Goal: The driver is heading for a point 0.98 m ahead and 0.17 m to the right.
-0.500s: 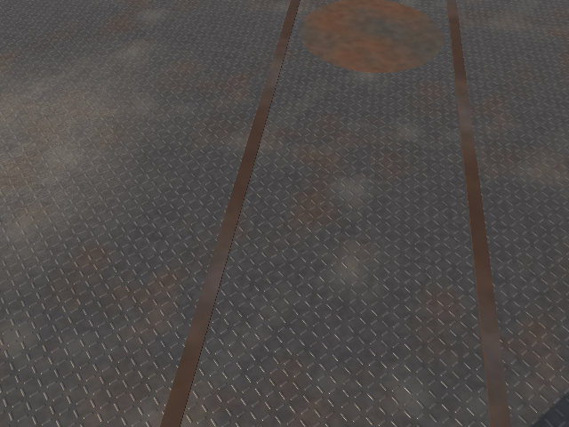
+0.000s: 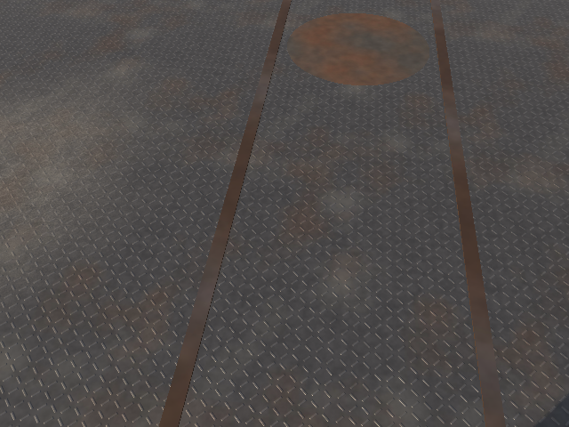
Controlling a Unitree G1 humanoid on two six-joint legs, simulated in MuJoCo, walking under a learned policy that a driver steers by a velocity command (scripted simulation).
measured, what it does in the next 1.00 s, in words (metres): walks ahead: left foot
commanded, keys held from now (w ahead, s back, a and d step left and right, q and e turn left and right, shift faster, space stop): w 0.48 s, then w+e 0.52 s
